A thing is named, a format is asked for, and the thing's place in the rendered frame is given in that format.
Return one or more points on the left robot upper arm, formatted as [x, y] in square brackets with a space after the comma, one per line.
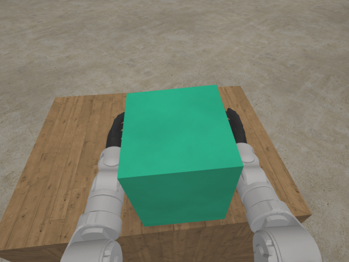
[103, 250]

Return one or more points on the right robot hand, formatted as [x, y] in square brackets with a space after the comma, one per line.
[236, 126]

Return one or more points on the left robot forearm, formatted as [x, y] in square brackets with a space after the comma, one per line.
[101, 219]

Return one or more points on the carton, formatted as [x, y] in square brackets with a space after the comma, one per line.
[179, 161]

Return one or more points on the left robot hand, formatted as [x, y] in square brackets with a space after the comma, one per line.
[115, 133]

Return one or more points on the right robot forearm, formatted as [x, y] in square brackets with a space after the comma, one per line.
[263, 207]

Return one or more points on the right robot upper arm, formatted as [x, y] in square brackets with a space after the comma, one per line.
[290, 243]

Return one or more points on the pedestal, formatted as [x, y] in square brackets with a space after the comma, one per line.
[53, 190]

